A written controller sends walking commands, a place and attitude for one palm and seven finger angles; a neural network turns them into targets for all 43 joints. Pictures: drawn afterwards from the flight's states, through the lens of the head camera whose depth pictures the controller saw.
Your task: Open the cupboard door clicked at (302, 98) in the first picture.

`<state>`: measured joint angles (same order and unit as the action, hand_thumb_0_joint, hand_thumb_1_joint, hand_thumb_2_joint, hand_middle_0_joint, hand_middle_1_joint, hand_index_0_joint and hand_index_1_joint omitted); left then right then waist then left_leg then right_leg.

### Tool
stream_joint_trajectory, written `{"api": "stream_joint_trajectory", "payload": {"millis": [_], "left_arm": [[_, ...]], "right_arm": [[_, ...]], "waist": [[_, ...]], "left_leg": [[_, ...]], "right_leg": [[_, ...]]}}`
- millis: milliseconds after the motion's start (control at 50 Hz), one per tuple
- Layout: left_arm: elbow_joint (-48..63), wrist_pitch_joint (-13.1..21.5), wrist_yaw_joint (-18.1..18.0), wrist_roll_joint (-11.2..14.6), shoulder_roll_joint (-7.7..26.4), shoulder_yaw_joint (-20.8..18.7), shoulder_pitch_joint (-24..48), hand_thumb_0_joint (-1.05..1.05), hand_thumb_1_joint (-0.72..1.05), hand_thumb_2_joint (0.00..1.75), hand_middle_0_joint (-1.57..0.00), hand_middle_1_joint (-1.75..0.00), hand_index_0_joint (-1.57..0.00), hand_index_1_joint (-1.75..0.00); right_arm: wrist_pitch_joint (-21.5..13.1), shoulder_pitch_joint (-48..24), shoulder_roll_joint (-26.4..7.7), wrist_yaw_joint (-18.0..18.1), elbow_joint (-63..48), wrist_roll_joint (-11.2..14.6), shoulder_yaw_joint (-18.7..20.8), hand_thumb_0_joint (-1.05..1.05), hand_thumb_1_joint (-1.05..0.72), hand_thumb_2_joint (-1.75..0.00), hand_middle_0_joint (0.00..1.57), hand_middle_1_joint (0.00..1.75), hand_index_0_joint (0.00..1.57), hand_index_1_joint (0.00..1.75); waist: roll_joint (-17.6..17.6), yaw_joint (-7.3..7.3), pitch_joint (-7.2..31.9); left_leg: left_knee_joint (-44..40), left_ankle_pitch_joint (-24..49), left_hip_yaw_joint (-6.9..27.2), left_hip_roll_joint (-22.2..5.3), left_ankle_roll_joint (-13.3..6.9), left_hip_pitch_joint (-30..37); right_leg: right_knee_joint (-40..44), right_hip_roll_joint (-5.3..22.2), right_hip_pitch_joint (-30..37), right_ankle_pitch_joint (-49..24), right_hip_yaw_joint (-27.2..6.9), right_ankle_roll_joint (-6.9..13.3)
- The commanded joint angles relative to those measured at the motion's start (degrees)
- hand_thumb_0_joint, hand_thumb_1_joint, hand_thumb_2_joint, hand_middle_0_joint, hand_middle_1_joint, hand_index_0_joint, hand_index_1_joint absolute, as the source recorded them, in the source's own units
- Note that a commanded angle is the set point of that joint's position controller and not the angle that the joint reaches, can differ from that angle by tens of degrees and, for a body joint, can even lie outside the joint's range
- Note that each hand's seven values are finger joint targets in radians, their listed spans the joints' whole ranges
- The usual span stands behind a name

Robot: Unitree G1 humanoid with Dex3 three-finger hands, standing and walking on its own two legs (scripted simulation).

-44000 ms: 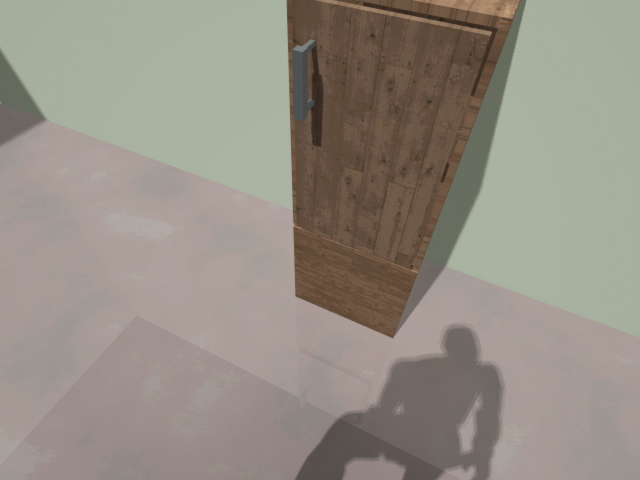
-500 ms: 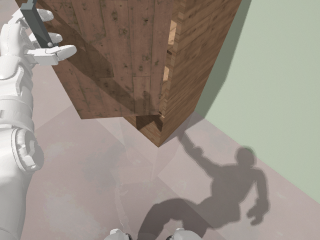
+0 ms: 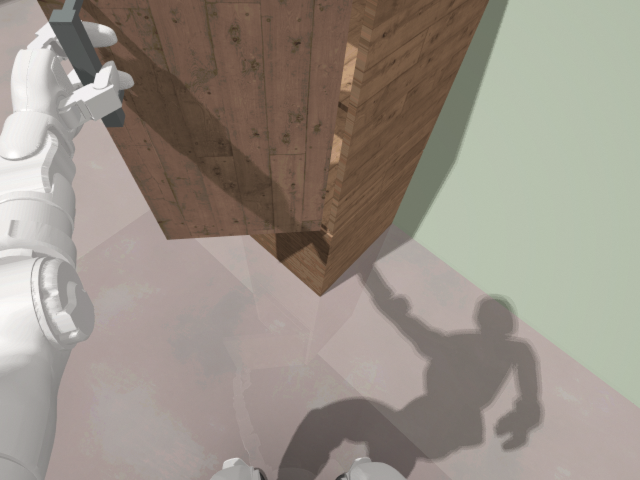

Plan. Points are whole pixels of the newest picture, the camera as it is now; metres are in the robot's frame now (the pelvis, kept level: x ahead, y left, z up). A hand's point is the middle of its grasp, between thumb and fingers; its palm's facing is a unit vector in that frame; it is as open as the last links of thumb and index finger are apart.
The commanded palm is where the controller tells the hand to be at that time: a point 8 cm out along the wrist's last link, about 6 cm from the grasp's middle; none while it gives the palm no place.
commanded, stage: pull the door open along its arc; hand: left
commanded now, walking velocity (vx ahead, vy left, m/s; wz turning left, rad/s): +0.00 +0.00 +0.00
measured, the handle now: (95, 63) +0.59 +0.20 +0.15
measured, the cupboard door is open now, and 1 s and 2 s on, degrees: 49 96 95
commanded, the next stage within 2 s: open thumb and fingers to let go in 0.92 s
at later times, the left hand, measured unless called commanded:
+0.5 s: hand (128, 162) +0.44 +0.15 +0.15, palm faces -0.01 -1.00 +0.02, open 6.0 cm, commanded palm +0.37 +0.21 +0.14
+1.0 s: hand (244, 241) +0.33 +0.04 +0.15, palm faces +0.39 -0.92 +0.02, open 6.4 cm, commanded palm +0.29 +0.09 +0.14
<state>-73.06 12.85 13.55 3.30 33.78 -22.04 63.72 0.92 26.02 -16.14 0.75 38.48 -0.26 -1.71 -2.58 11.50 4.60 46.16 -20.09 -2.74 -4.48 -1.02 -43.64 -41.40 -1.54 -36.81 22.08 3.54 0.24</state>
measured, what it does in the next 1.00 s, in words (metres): stands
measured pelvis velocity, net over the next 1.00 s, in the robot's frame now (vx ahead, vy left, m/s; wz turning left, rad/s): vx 0.01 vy -0.05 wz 0.04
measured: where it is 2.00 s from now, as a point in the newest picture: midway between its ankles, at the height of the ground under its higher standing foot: outside the picture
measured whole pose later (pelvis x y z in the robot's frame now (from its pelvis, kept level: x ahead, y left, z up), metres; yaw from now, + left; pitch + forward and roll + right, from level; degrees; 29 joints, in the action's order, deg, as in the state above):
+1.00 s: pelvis +0.01 -0.05 +0.03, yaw +2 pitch -1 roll +1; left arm 1.0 -11.5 -29.9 0.2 -6.4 6.1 5.1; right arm 6.2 7.7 -10.8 0.8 34.8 -1.6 -1.7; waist -2.6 0.7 2.6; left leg 30.3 -15.2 -2.1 -4.0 2.1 -13.5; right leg -29.8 -2.0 -8.4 20.4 4.3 3.5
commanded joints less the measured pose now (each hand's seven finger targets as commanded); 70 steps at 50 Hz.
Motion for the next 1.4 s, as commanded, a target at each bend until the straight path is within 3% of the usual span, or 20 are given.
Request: {"api": "stream_joint_trajectory", "payload": {"millis": [0, 200, 380, 400, 440, 460, 500, 560, 580, 640, 700, 820, 860, 880, 960, 1000, 1120, 1180, 1220, 1380], "left_arm": [[13.7, 4.4, 0.2, 1.2, 13.8, -1.6, 26.3, 0.0, 0.9, 0.9, -0.4, -1.35, -0.4, -1.35], [23.0, 3.2, 1.4, 4.6, 10.3, -2.5, 8.3, 0.0, 0.9, 0.9, -0.4, -1.35, -0.4, -1.35], [43.7, -1.7, 0.4, 9.0, 1.3, 0.5, -18.9, 0.0, 0.9, 0.9, -0.4, -1.35, -0.4, -1.35], [47.9, -2.7, -3.3, 10.9, -1.2, -1.5, -20.9, 0.0, 0.9, 0.9, -0.4, -1.35, -0.4, -1.35], [55.0, -5.0, -8.1, 11.4, -9.1, 2.7, -28.2, 0.0, 0.9, 0.9, -0.4, -1.35, -0.4, -1.35], [59.4, -6.0, -11.4, 12.0, -9.1, -0.1, -31.4, 0.0, 0.9, 0.9, -0.4, -1.35, -0.4, -1.35], [65.7, -7.7, -18.3, 11.3, -11.3, -1.3, -39.4, 0.0, 0.9, 0.9, -0.4, -1.35, -0.4, -1.35], [74.4, -9.9, -25.1, 8.5, -16.1, 2.0, -43.6, 0.0, 0.9, 0.9, -0.4, -1.35, -0.4, -1.35], [75.9, -10.6, -27.4, 7.4, -15.1, 1.5, -44.7, 0.0, 0.9, 0.9, -0.4, -1.35, -0.4, -1.35], [81.2, -13.8, -32.8, 4.5, -19.3, 5.2, -46.8, 0.0, 0.9, 0.9, -0.4, -1.35, -0.4, -1.35], [85.6, -16.9, -37.3, 1.3, -23.0, 9.8, -48.5, 0.0, 0.9, 0.9, -0.4, -1.35, -0.4, -1.35], [87.9, -21.3, -44.2, -2.8, -30.3, 16.9, -51.8, 0.0, 0.9, 0.9, -0.4, -1.35, -0.4, -1.35], [88.3, -21.4, -45.1, -3.9, -32.5, 19.7, -49.4, 0.0, 0.9, 0.9, -0.4, -1.35, -0.4, -1.35], [87.8, -21.2, -45.3, -4.6, -33.4, 21.4, -48.0, 0.0, 0.9, 0.9, -0.4, -1.35, -0.4, -1.35], [86.9, -20.2, -45.9, -6.3, -38.9, 28.0, -43.0, 0.0, 0.9, 0.9, -0.4, -1.35, -0.4, -1.35], [84.7, -19.6, -46.1, -6.7, -40.9, 31.0, -37.0, 0.0, 0.9, 0.9, -0.4, -1.35, -0.4, -1.35], [81.8, -17.0, -43.6, -4.5, -39.2, 28.6, -37.9, 0.0, 0.48, 0.72, -0.37, -1.3, -0.37, -1.3], [81.0, -15.6, -42.1, -3.3, -38.9, 28.2, -38.1, 0.0, 0.27, 0.63, -0.35, -1.28, -0.35, -1.28], [81.0, -14.9, -41.8, -2.9, -39.2, 28.4, -37.4, 0.0, 0.13, 0.57, -0.35, -1.27, -0.35, -1.27], [78.8, -14.2, -43.6, -4.7, -39.7, 29.1, -34.1, 0.0, -0.43, 0.33, -0.3, -1.21, -0.3, -1.21]], "right_arm": [[-0.7, 10.7, -10.5, 0.7, -2.2, -0.3, 4.1, 0.0, -0.9, -0.9, 0.2, 0.3, 0.2, 0.3], [0.2, 6.7, -9.9, 0.2, -6.1, 0.8, 4.6, 0.0, -0.9, -0.9, 0.2, 0.3, 0.2, 0.3], [-0.3, -1.5, -8.0, -0.1, -11.9, 2.9, 4.7, 0.0, -0.9, -0.9, 0.2, 0.3, 0.2, 0.3], [-0.7, -3.5, -6.6, -0.2, -12.2, 3.1, 4.5, 0.0, -0.9, -0.9, 0.2, 0.3, 0.2, 0.3], [-1.8, -6.3, -5.8, -1.0, -13.0, 3.3, 4.4, 0.0, -0.9, -0.9, 0.2, 0.3, 0.2, 0.3], [-2.4, -7.5, -5.3, -1.2, -13.2, 3.2, 4.4, 0.0, -0.9, -0.9, 0.2, 0.3, 0.2, 0.3], [-2.8, -10.1, -4.4, -1.6, -13.4, 2.9, 4.1, 0.0, -0.9, -0.9, 0.2, 0.3, 0.2, 0.3], [-2.7, -13.5, -3.2, -1.7, -13.6, 2.2, 3.8, 0.0, -0.9, -0.9, 0.2, 0.3, 0.2, 0.3], [-2.2, -14.5, -3.2, -1.4, -13.3, 1.8, 3.7, 0.0, -0.9, -0.9, 0.2, 0.3, 0.2, 0.3], [-0.8, -18.6, -1.6, -0.8, -14.0, 1.1, 2.8, 0.0, -0.9, -0.9, 0.2, 0.3, 0.2, 0.3], [0.9, -21.5, -0.3, 0.0, -14.1, 0.4, 2.2, 0.0, -0.9, -0.9, 0.2, 0.3, 0.2, 0.3], [3.4, -24.7, 1.1, 0.4, -13.3, -0.7, 1.5, 0.0, -0.9, -0.9, 0.2, 0.3, 0.2, 0.3], [3.5, -25.1, 1.1, 0.4, -12.9, -1.2, 1.5, 0.0, -0.9, -0.9, 0.2, 0.3, 0.2, 0.3], [3.5, -25.0, 1.1, 0.4, -12.3, -1.4, 1.7, 0.0, -0.9, -0.9, 0.2, 0.3, 0.2, 0.3], [2.8, -25.3, 1.1, 0.1, -11.2, -1.9, 2.0, 0.0, -0.9, -0.9, 0.2, 0.3, 0.2, 0.3], [2.1, -25.2, 0.8, 0.1, -10.0, -1.9, 2.3, 0.0, -0.9, -0.9, 0.2, 0.3, 0.2, 0.3], [1.1, -24.1, 1.0, 1.3, -9.2, -1.9, 2.9, 0.0, -0.9, -0.9, 0.2, 0.3, 0.2, 0.3], [0.5, -23.6, 0.9, 1.6, -8.8, -1.7, 2.9, 0.0, -0.9, -0.9, 0.2, 0.3, 0.2, 0.3], [0.2, -24.0, 1.0, 1.6, -8.7, -1.5, 2.8, 0.0, -0.9, -0.9, 0.2, 0.3, 0.2, 0.3], [-1.0, -24.0, 1.1, 1.2, -8.0, -1.7, 3.0, 0.0, -0.9, -0.9, 0.2, 0.3, 0.2, 0.3]], "waist": [[-6.7, 0.14, 27.0], [-3.6, -4.96, 27.6], [0.0, -9.95, 23.0], [-0.1, -12.06, 21.8], [0.5, -12.03, 19.3], [2.0, -13.83, 19.3], [3.4, -15.13, 18.0], [5.0, -15.0, 15.8], [7.3, -15.07, 14.9], [4.9, -15.67, 13.0], [4.1, -15.34, 10.5], [6.9, -14.53, 6.3], [6.2, -13.8, 6.4], [8.2, -12.9, 5.7], [6.1, -11.99, 7.2], [7.1, -10.24, 6.1], [10.2, -12.45, 11.6], [11.6, -12.7, 11.1], [9.2, -12.64, 9.4], [9.3, -12.52, 7.2]], "left_leg": [[-1.9, 24.7, 5.0, 2.1, -0.9, 27.2], [-3.8, 28.0, 3.0, 2.5, -1.1, 27.2], [-7.1, 30.4, 0.7, 3.0, -1.6, 28.3], [-7.9, 30.3, 0.5, 3.1, -1.2, 27.8], [-9.2, 29.7, 0.2, 2.9, -0.6, 29.2], [-9.5, 30.5, 0.3, 2.8, -0.4, 29.1], [-10.7, 29.2, -0.4, 3.1, 0.0, 28.3], [-12.2, 27.8, -0.8, 2.9, 0.4, 29.5], [-12.5, 26.5, -0.8, 3.0, 0.3, 29.3], [-14.2, 24.4, -1.3, 3.2, 0.6, 30.6], [-15.2, 22.6, -1.3, 3.3, 0.5, 32.7], [-15.8, 20.5, -0.6, 3.8, 0.5, 33.7], [-15.6, 21.0, -0.1, 3.9, 0.4, 34.6], [-15.2, 20.8, 0.2, 3.9, 0.3, 34.8], [-14.7, 20.7, 1.2, 4.2, 0.3, 36.0], [-14.0, 19.6, 1.8, 4.1, 0.1, 36.0], [-14.7, 20.1, 1.6, 4.8, 0.1, 35.8], [-15.3, 20.6, 1.7, 4.7, 0.1, 35.9], [-15.5, 20.0, 1.5, 4.7, 0.1, 36.1], [-15.2, 18.0, 1.4, 4.7, 0.0, 36.3]], "right_leg": [[3.7, -2.3, 2.0, -23.6, -1.1, 0.1], [3.9, -2.4, 10.1, -29.6, -0.9, 0.3], [5.7, -1.7, 18.8, -34.8, -0.8, 0.3], [6.3, -1.7, 19.5, -34.4, -0.4, 0.1], [7.0, -1.7, 19.5, -33.2, 0.4, 0.0], [7.1, -1.6, 20.7, -33.3, 0.7, 0.1], [7.6, -1.2, 23.9, -34.8, 0.7, 0.1], [8.5, -0.6, 25.6, -35.0, 0.4, 0.0], [9.3, -0.3, 26.7, -34.6, -0.1, -0.1], [11.0, 0.8, 28.3, -33.3, -1.3, 0.1], [13.6, 1.4, 28.9, -31.2, -2.2, 0.2], [17.2, 2.9, 29.9, -31.7, -3.9, -0.5], [16.9, 3.2, 29.6, -33.5, -3.9, -0.6], [17.6, 3.4, 28.9, -33.7, -4.4, -0.8], [16.5, 4.1, 27.9, -34.1, -4.2, -0.7], [16.8, 4.2, 25.5, -32.5, -4.1, -1.0], [16.1, 4.7, 29.6, -36.1, -4.4, -1.5], [16.2, 4.7, 30.1, -37.2, -4.0, -1.6], [16.4, 4.3, 28.7, -34.4, -3.8, -1.2], [17.7, 3.8, 25.7, -26.9, -3.3, -0.7]]}}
